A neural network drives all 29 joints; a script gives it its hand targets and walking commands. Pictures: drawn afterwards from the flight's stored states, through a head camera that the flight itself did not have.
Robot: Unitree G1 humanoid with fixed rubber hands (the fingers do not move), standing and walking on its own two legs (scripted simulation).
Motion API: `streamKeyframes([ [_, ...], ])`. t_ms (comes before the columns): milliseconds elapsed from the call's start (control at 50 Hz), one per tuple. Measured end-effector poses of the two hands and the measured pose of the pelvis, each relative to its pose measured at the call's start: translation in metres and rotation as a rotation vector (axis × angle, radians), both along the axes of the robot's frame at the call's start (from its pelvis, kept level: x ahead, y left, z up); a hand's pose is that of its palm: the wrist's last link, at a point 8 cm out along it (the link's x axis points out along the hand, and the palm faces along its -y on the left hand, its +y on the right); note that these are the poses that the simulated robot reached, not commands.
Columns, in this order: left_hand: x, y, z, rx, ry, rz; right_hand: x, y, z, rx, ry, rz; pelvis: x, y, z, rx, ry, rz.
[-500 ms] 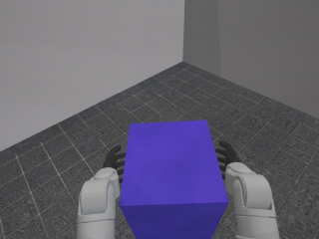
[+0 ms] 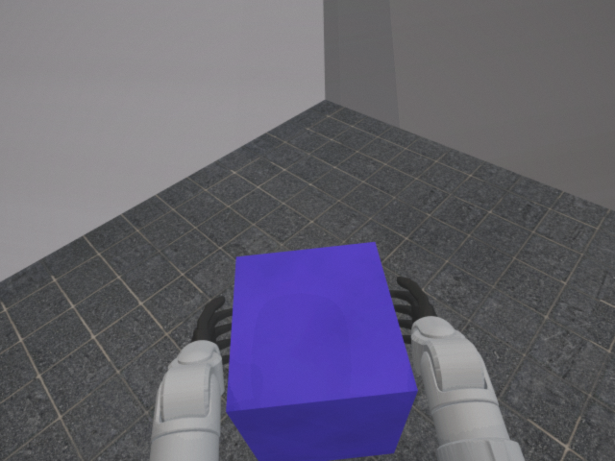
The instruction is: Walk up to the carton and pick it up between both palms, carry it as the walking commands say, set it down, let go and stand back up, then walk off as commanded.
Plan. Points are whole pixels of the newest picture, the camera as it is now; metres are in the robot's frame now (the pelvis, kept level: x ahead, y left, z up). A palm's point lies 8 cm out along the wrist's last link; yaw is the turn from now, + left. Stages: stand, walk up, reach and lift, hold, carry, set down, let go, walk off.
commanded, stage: hold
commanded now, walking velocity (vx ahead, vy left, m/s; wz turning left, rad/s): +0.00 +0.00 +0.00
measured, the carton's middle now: (317, 358) +0.28 +0.04 -0.05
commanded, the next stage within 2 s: set down in 0.10 s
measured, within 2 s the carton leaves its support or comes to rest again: neither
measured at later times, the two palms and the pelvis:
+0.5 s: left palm (188, 338) +0.28 +0.22 +0.00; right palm (394, 327) +0.31 -0.07 +0.00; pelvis -0.01 +0.05 +0.00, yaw -1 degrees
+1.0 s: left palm (211, 358) +0.29 +0.21 -0.08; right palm (389, 328) +0.35 -0.07 -0.07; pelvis +0.00 +0.01 -0.03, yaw -1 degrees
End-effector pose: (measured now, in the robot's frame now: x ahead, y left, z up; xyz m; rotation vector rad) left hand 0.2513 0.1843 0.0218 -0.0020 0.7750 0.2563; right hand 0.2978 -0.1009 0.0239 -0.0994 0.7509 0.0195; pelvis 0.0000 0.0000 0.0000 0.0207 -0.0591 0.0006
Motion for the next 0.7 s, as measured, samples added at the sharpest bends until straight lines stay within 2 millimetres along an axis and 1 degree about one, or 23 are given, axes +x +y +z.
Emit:
streamKeyframes([
  [20, 0.001, 0.000, -0.001, -0.009, -0.012, -0.002, -0.002, 0.000, -0.001, -0.007, -0.010, -0.001, 0.001, 0.001, 0.000, -0.001, -0.003, -0.010],
  [60, 0.004, 0.003, 0.002, -0.022, -0.049, 0.000, -0.003, 0.003, 0.001, -0.008, -0.043, -0.008, 0.002, 0.004, 0.000, -0.004, -0.008, -0.019],
  [120, 0.011, 0.013, 0.018, -0.025, -0.122, 0.008, 0.003, 0.012, 0.017, -0.001, -0.113, -0.011, 0.006, 0.009, 0.001, -0.007, -0.028, -0.030],
  [160, 0.016, 0.021, 0.026, -0.027, -0.146, 0.017, 0.011, 0.021, 0.028, 0.007, -0.139, -0.009, 0.008, 0.015, 0.001, -0.011, -0.039, -0.029],
  [220, 0.017, 0.034, 0.029, -0.039, -0.145, 0.039, 0.021, 0.035, 0.039, 0.014, -0.135, -0.004, 0.009, 0.023, 0.003, -0.017, -0.058, -0.015],
  [260, 0.016, 0.041, 0.027, -0.050, -0.129, 0.051, 0.023, 0.043, 0.040, 0.016, -0.117, -0.003, 0.008, 0.029, 0.003, -0.021, -0.068, -0.010],
  [300, 0.015, 0.046, 0.021, -0.058, -0.103, 0.054, 0.023, 0.048, 0.035, 0.015, -0.090, -0.007, 0.006, 0.035, 0.004, -0.025, -0.073, -0.008],
  [360, 0.016, 0.049, 0.008, -0.068, -0.060, 0.046, 0.019, 0.050, 0.019, 0.013, -0.046, -0.024, 0.002, 0.043, 0.004, -0.030, -0.071, -0.009],
  [440, 0.022, 0.044, -0.009, -0.057, -0.021, 0.011, 0.013, 0.042, -0.006, 0.003, -0.013, -0.038, -0.005, 0.051, 0.002, -0.031, -0.048, -0.014],
  [500, 0.028, 0.038, -0.018, -0.040, -0.018, -0.009, 0.012, 0.036, -0.020, -0.006, -0.013, -0.035, -0.009, 0.055, 0.000, -0.026, -0.020, -0.020],
  [600, 0.037, 0.032, -0.030, -0.035, -0.035, -0.002, 0.021, 0.030, -0.034, -0.015, -0.031, -0.017, -0.011, 0.054, -0.004, -0.012, 0.025, -0.037],
  [700, 0.041, 0.030, -0.042, -0.042, -0.052, 0.039, 0.037, 0.029, -0.042, -0.016, -0.046, 0.017, -0.009, 0.044, -0.009, -0.003, 0.075, -0.033],
])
